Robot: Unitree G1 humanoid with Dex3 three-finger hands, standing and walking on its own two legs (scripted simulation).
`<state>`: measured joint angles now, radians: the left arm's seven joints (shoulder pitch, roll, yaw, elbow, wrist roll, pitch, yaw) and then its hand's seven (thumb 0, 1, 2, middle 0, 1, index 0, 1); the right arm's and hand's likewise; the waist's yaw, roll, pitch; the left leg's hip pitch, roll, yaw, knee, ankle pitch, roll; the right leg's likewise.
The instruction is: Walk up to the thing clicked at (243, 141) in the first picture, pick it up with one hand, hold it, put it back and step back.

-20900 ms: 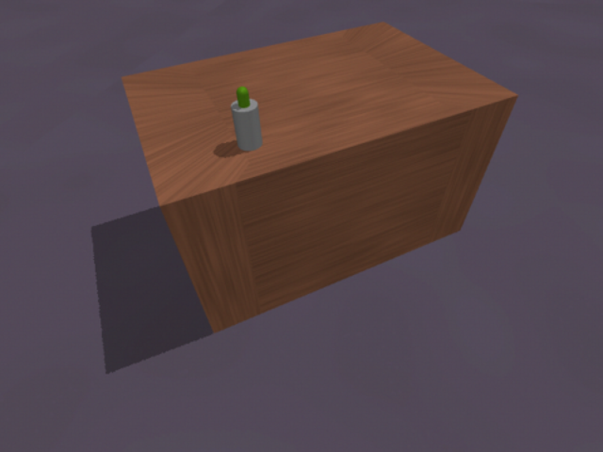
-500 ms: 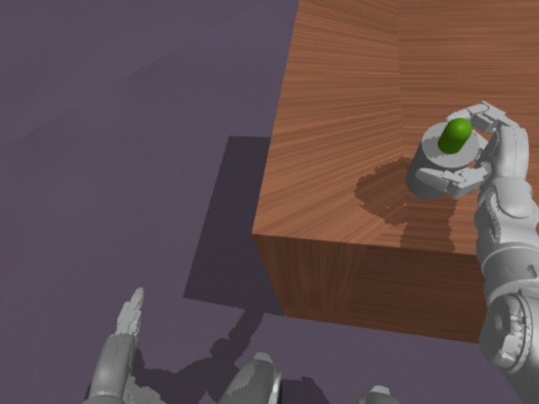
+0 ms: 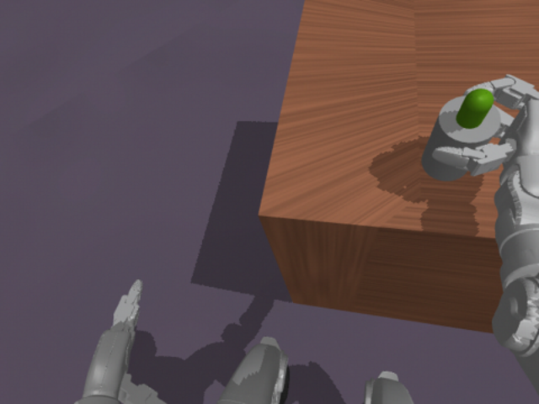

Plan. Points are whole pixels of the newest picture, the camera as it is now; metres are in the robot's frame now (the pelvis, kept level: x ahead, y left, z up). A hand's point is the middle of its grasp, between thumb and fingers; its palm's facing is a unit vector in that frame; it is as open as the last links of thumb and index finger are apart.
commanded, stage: open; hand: right
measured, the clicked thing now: (460, 133) +0.51 -0.15 +0.06
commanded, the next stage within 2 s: withdraw in 0.28 s
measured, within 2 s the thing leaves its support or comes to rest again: rests again in 0.08 s
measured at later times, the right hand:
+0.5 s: hand (475, 126) +0.53 -0.17 +0.06, palm faces +0.10 +1.00 +0.01, open 12.5 cm
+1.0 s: hand out of the picture +0.52 -0.23 +0.15, palm faces +0.13 +0.99 -0.02, open 15.4 cm
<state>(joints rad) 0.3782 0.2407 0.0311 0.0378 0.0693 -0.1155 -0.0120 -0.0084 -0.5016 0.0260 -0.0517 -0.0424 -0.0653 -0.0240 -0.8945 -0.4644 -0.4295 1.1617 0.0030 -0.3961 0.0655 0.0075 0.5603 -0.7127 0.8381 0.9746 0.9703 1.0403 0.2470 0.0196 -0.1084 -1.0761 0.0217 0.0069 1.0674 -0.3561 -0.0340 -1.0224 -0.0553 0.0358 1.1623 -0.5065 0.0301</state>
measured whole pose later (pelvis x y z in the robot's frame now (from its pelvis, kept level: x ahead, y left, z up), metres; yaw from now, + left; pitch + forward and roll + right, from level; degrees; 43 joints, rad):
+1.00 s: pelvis +0.03 +0.00 +0.03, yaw -1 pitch +17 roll +2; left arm 0.39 0.26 0.03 0.17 0.01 -0.06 0.02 -0.01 -0.53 0.04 -0.06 -0.04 -0.06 -0.04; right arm -0.81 -0.52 -0.44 1.05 0.08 -0.25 0.20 -0.01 0.38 -0.23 0.29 0.27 0.28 0.27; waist 0.17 -0.01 -0.14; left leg -0.85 0.03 0.01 0.92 -0.36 -0.04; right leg -0.80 -0.05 0.03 1.00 -0.49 0.03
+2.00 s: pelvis +0.04 +0.01 +0.07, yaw -3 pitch +2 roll +0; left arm 0.37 0.21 0.12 0.34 -0.03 -0.04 0.06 -0.01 -0.54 0.08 -0.06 -0.05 -0.05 -0.06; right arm 0.59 -0.24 -0.18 -0.28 0.07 -0.02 -0.02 -0.01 0.57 -0.05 0.06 0.06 0.06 0.06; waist -0.05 -0.04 -0.07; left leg -0.41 0.06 0.04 0.70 -0.31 -0.02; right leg -0.34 -0.02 0.04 0.69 -0.39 0.04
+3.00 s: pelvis +0.04 +0.01 +0.06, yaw -2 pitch +5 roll +1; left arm 0.29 0.17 -0.02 0.45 0.00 -0.10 0.06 0.01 0.84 0.87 -0.20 -0.29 -0.20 -0.29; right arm 0.38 -0.18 -0.03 0.26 0.01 -0.05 -0.07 -0.01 0.53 -0.06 0.06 0.06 0.07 0.05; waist 0.02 0.01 -0.06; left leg -0.50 0.04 0.03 0.76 -0.33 -0.03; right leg -0.44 -0.05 0.04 0.79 -0.44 0.04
